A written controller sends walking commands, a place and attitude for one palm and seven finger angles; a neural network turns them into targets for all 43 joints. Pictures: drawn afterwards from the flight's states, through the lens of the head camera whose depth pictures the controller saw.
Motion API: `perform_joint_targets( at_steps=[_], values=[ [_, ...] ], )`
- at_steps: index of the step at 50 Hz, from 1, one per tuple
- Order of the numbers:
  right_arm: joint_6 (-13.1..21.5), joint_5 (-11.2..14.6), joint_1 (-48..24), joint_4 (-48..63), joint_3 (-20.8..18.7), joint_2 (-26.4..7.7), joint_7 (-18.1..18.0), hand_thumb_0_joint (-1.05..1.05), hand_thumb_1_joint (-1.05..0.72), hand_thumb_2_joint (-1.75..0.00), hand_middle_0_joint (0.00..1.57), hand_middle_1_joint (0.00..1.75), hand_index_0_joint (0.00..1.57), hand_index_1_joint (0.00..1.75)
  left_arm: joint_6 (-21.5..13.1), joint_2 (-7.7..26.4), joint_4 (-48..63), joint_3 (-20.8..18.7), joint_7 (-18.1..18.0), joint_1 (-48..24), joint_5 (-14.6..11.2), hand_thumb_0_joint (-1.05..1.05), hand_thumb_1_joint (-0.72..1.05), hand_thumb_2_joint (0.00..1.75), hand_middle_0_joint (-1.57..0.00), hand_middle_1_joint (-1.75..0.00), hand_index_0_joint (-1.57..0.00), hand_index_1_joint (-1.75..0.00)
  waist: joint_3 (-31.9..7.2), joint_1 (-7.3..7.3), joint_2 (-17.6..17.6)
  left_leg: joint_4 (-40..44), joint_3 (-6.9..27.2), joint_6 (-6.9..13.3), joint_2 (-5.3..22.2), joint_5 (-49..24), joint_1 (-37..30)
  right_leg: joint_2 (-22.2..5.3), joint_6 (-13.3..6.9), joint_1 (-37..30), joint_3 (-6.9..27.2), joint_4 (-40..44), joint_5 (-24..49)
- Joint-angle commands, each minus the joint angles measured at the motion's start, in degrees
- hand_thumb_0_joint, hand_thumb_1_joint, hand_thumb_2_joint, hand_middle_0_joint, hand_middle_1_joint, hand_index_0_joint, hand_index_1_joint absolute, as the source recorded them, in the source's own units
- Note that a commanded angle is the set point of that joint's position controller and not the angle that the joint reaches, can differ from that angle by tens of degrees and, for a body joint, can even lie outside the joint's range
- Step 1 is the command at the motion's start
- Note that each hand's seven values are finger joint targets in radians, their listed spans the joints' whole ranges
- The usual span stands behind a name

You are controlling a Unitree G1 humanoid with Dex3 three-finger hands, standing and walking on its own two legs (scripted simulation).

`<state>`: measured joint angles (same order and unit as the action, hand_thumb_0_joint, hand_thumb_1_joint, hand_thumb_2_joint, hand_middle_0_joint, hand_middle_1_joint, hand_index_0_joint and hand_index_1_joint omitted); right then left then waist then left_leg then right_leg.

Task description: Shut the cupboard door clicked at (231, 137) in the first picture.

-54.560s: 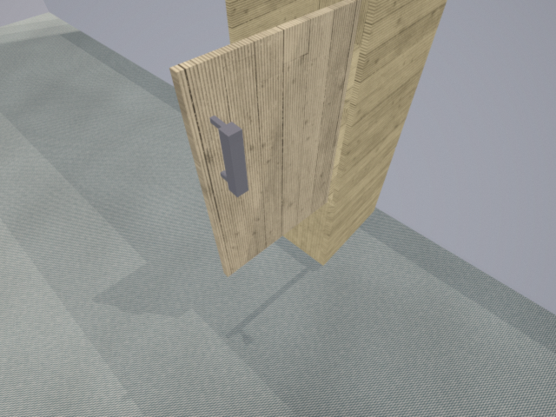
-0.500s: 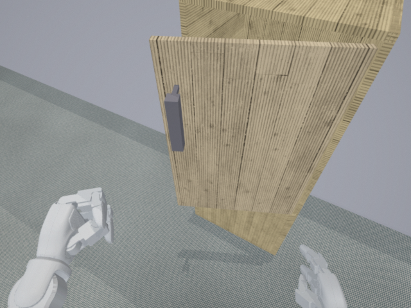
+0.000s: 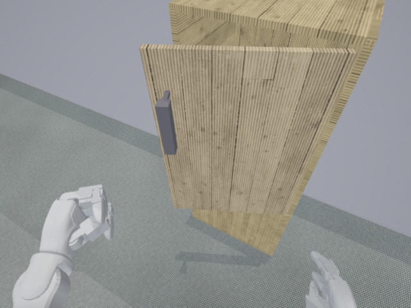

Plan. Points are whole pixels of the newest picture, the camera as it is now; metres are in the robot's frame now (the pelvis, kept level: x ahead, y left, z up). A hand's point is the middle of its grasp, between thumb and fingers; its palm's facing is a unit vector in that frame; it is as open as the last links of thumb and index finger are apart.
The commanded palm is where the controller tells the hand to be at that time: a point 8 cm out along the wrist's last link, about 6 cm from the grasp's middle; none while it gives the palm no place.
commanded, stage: bring the fist close to the handle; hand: left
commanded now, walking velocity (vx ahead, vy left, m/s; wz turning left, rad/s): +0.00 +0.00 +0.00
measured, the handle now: (169, 122) +0.48 +0.13 +0.11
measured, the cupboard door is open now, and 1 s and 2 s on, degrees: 24 24 21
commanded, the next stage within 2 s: push the door shut along its arc in 1.50 s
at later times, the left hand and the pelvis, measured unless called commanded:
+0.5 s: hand (133, 192) +0.29 +0.16 +0.11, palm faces -0.01 -1.00 -0.03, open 3.1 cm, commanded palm +0.27 +0.21 +0.11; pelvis +0.00 +0.00 +0.00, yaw -1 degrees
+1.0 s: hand (166, 160) +0.36 +0.11 +0.11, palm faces -0.02 -1.00 -0.01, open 3.1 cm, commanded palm +0.34 +0.17 +0.11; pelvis +0.00 +0.00 +0.00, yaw -1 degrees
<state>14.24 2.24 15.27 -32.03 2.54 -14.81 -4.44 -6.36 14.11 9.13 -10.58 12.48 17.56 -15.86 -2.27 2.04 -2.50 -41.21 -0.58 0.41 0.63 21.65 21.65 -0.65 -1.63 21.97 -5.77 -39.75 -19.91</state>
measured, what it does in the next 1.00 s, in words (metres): stands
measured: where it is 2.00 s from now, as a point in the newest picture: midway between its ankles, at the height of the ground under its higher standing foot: outside the picture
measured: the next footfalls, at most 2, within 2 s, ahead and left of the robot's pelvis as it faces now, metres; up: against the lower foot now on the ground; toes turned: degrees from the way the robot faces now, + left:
none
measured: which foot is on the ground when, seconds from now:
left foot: down 0.00-1.00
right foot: down 0.00-1.00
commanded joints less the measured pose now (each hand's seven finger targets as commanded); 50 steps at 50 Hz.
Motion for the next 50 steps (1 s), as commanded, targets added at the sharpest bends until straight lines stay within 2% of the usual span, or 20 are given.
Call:
perform_joint_targets(
  at_steps=[1, 5, 8, 10, 12, 13, 16, 18, 20, 22, 30, 31, 33, 35, 37, 39, 43, 46, 47, 50],
  values=[
    [3.34, 0.12, -5.49, 9.27, -2.2, -5.99, -0.31, 0.0, -0.9, -0.9, 0.2, 0.3, 0.2, 0.3, -3.76, 8.01, 12.23, -4.33, 0.23, -7.54, -1.44, 0.0, 0.9, 0.9, -1.3, -1.5, -1.3, -1.5, -6.19, -0.26, 0.91, 6.73, 1.63, 0.84, -1.26, -9.36, -0.97, 0.27, 0.86, -3.93, 3.97, 7.39, 7.5],
    [3.52, -0.02, -5.45, 9.14, -2.18, -5.94, -0.42, 0.0, -0.9, -0.9, 0.2, 0.3, 0.2, 0.3, -3.84, 8.09, 11.99, -4.76, 0.36, -7.37, -1.75, 0.0, 0.9, 0.9, -1.3, -1.5, -1.3, -1.5, -7.14, -0.23, 1.84, 6.21, 1.47, 0.95, -1.34, -10.67, -0.9, 0.05, 1.09, -4.81, 4.4, 7.27, 9.42],
    [3.4, 0.06, -5.57, 7.79, -2.12, -6.21, -0.78, 0.0, -0.9, -0.9, 0.2, 0.3, 0.2, 0.3, -4.08, 7.78, 9.92, -3.32, 0.3, -15.72, -1.7, 0.0, 0.9, 0.9, -1.3, -1.5, -1.3, -1.5, -5.36, -1.95, 3.9, 5.72, 1.64, 1.14, -1.3, -8.38, -0.12, -0.3, 1.52, -3.04, 5.5, 8.49, 5.67],
    [3.52, 0.21, -5.94, 7.5, -2.07, -6.09, -0.95, 0.0, -0.9, -0.9, 0.2, 0.3, 0.2, 0.3, -4.05, 6.67, 8.36, -1.73, 0.36, -18.48, -1.28, 0.0, 0.9, 0.9, -1.3, -1.5, -1.3, -1.5, -5.35, -1.91, 1.47, 5.96, 1.62, 1.11, -1.4, -7.19, -0.71, -0.34, 1.32, -2.15, 5.57, 8.65, 3.86],
    [3.64, 0.18, -5.6, 7.04, -2.24, -6.22, -0.99, 0.0, -0.9, -0.9, 0.2, 0.3, 0.2, 0.3, -3.99, 8.17, 7.36, -2.62, -0.04, -20.14, -0.77, 0.0, 0.9, 0.9, -1.3, -1.5, -1.3, -1.5, -7.83, -1.53, 2.49, 6.03, 1.85, 1.16, -1.25, -8.49, -1.33, -0.36, 1.22, -3.75, 5.53, 8.09, 5.53],
    [3.66, 0.18, -5.81, 7.22, -2.23, -6.03, -0.88, 0.0, -0.9, -0.9, 0.2, 0.3, 0.2, 0.3, -3.86, 7.23, 7.15, -1.93, -0.04, -19.66, -0.58, 0.0, 0.9, 0.9, -1.3, -1.5, -1.3, -1.5, -8.87, -1.14, 0.92, 6.18, 1.65, 1.12, -1.34, -9.65, -1.84, -0.51, 1.06, -4.51, 5.42, 7.69, 7.42],
    [3.36, 0.17, -5.63, 7.09, -2.12, -5.9, -0.65, 0.0, -0.9, -0.9, 0.2, 0.3, 0.2, 0.3, -2.86, 6.08, 4.97, -0.77, -0.51, -21.65, -0.09, 0.0, 0.9, 0.9, -1.3, -1.5, -1.3, -1.5, -9.54, -1.03, 1.99, 6.6, 1.53, 1.05, -1.4, -10.94, -2.27, -0.29, 1.16, -4.84, 4.59, 6.93, 10.45],
    [2.87, 0.14, -5.79, 7.03, -2.18, -5.91, -0.43, 0.0, -0.9, -0.9, 0.2, 0.3, 0.2, 0.3, -2.25, 7.19, 3.17, -2.27, -1.36, -21.9, 0.22, 0.0, 0.9, 0.9, -1.3, -1.5, -1.3, -1.5, -9.71, -0.52, 3.61, 6.79, 1.31, 1.04, -1.32, -11.83, -1.61, -0.48, 1.17, -6.01, 4.91, 7.11, 11.29],
    [2.49, 0.05, -5.98, 7.41, -2.09, -5.65, -0.04, 0.0, -0.9, -0.9, 0.2, 0.3, 0.2, 0.3, -1.85, 5.95, 3.28, -1.44, -2.15, -22.43, 0.64, 0.0, 0.9, 0.9, -1.3, -1.5, -1.3, -1.5, -10.13, -0.18, 1.97, 7.23, 1.11, 0.86, -1.4, -13.3, -2.51, -0.31, 0.94, -6.21, 4.1, 6.36, 13.73],
    [2.0, -0.07, -5.74, 7.12, -2.07, -5.84, 0.17, 0.0, -0.9, -0.9, 0.2, 0.3, 0.2, 0.3, -1.57, 6.38, 1.6, -1.66, -3.25, -24.26, 1.17, 0.0, 0.9, 0.9, -1.3, -1.5, -1.3, -1.5, -9.43, -0.42, 3.8, 7.31, 1.11, 0.91, -1.23, -13.69, -2.05, -0.24, 1.0, -6.25, 4.11, 6.46, 14.1],
    [0.59, -0.19, -5.69, 6.97, -2.35, -5.41, 0.91, 0.0, -0.9, -0.9, 0.2, 0.3, 0.2, 0.3, -2.23, 2.98, 0.81, 2.39, -5.72, -31.85, 3.12, 0.0, 0.9, 0.9, -1.3, -1.5, -1.3, -1.5, -11.76, -1.34, 1.67, 7.36, 0.38, 0.86, -1.19, -15.46, -4.63, -0.03, 0.8, -6.04, 3.96, 5.96, 17.08],
    [0.35, -0.2, -5.23, 6.65, -2.51, -5.53, 0.95, 0.0, -0.9, -0.9, 0.2, 0.3, 0.2, 0.3, -2.11, 3.85, -0.16, 1.31, -6.08, -32.16, 3.32, 0.0, 0.9, 0.9, -1.3, -1.5, -1.3, -1.5, -12.35, -1.21, 2.2, 7.43, 0.5, 0.72, -1.08, -16.14, -4.66, 0.11, 0.71, -6.44, 3.72, 5.67, 17.8],
    [-0.32, -0.18, -5.28, 6.38, -2.59, -5.62, 1.01, 0.0, -0.9, -0.9, 0.2, 0.3, 0.2, 0.3, -1.79, 3.83, -2.21, 1.42, -6.49, -34.0, 3.53, 0.0, 0.9, 0.9, -1.3, -1.5, -1.3, -1.5, -11.84, -1.52, 3.9, 7.59, 0.44, 0.78, -0.99, -15.35, -4.14, 0.05, 0.9, -6.3, 3.84, 6.07, 17.03],
    [-0.82, -0.08, -5.65, 6.44, -2.43, -5.47, 1.1, 0.0, -0.9, -0.9, 0.2, 0.3, 0.2, 0.3, -1.58, 2.4, -3.28, 2.94, -6.86, -36.07, 3.85, 0.0, 0.9, 0.9, -1.3, -1.5, -1.3, -1.5, -11.45, -1.58, 2.4, 7.8, 0.33, 0.71, -1.14, -14.63, -4.25, 0.06, 0.76, -5.83, 3.95, 6.25, 16.29],
    [-1.42, -0.05, -5.38, 5.77, -2.55, -5.79, 0.9, 0.0, -0.9, -0.9, 0.2, 0.3, 0.2, 0.3, -1.51, 3.48, -5.26, 2.47, -7.73, -40.21, 4.36, 0.0, 0.9, 0.9, -1.3, -1.5, -1.3, -1.5, -10.95, -2.15, 4.12, 7.79, 0.49, 0.83, -0.96, -13.66, -4.03, 0.14, 0.83, -5.3, 4.04, 6.68, 14.77],
    [-1.75, 0.05, -5.53, 5.66, -2.43, -5.41, 0.98, 0.0, -0.9, -0.9, 0.2, 0.3, 0.2, 0.3, -1.5, 0.87, -6.59, 5.08, -8.33, -44.53, 4.79, 0.0, 0.9, 0.9, -1.3, -1.5, -1.3, -1.5, -10.86, -2.75, 2.4, 8.07, 0.72, 0.71, -0.92, -13.2, -5.02, 0.22, 0.65, -4.03, 3.73, 6.61, 14.11],
    [-2.28, -0.19, -4.91, 5.0, -2.67, -5.43, 1.17, 0.0, -0.9, -0.9, 0.2, 0.3, 0.2, 0.3, -2.22, -0.03, -9.76, 5.7, -9.93, -48.17, 5.4, 0.0, 0.9, 0.9, -1.3, -1.5, -1.3, -1.5, -13.87, -2.53, 2.67, 7.81, 0.89, 0.6, -0.79, -14.88, -6.25, 0.29, 0.52, -4.75, 3.67, 6.01, 15.95],
    [-3.31, -0.4, -4.13, 4.52, -2.85, -5.52, 1.53, 0.0, -0.9, -0.9, 0.2, 0.3, 0.2, 0.3, -2.27, 0.73, -13.74, 4.05, -10.81, -49.18, 5.78, 0.0, 0.9, 0.9, -1.3, -1.5, -1.3, -1.5, -15.12, -2.24, 4.9, 7.72, 0.36, 0.54, -0.9, -16.77, -5.54, 0.25, 0.62, -6.29, 3.73, 5.68, 18.91],
    [-3.73, -0.46, -3.73, 4.34, -3.06, -5.81, 1.57, 0.0, -0.9, -0.9, 0.2, 0.3, 0.2, 0.3, -2.22, 2.7, -15.39, 2.05, -11.17, -48.59, 5.92, 0.0, 0.9, 0.9, -1.3, -1.5, -1.3, -1.5, -15.66, -1.6, 6.56, 7.64, 0.23, 0.6, -0.79, -17.41, -4.78, 0.25, 0.7, -7.55, 4.02, 5.71, 19.87],
    [-4.94, -0.27, -4.07, 4.28, -2.87, -5.55, 1.76, 0.0, -0.9, -0.9, 0.2, 0.3, 0.2, 0.3, -2.4, 2.16, -18.45, 2.46, -11.73, -53.18, 6.18, 0.0, 0.9, 0.9, -1.3, -1.5, -1.3, -1.5, -13.62, -2.21, 4.74, 8.04, -0.29, 0.58, -0.93, -15.47, -3.97, 0.18, 0.65, -6.19, 4.31, 6.35, 18.25]
  ],
)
